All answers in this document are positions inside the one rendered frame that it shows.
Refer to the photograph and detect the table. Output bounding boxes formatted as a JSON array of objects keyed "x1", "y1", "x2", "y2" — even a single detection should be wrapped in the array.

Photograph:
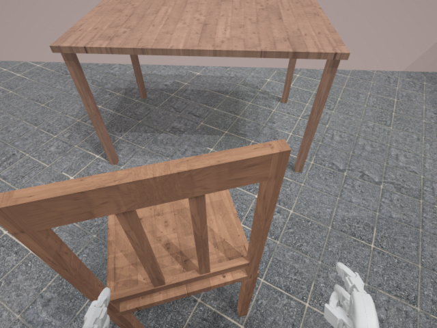
[{"x1": 50, "y1": 0, "x2": 350, "y2": 172}]

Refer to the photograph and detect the left robot hand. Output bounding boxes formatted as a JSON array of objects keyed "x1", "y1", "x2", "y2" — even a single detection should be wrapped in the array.
[{"x1": 83, "y1": 287, "x2": 111, "y2": 328}]

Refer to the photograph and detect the chair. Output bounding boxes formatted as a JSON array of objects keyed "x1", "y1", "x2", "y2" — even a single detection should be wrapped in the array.
[{"x1": 0, "y1": 139, "x2": 291, "y2": 328}]

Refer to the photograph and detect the right robot hand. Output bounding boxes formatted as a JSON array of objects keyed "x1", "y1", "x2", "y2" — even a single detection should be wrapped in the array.
[{"x1": 324, "y1": 262, "x2": 380, "y2": 328}]

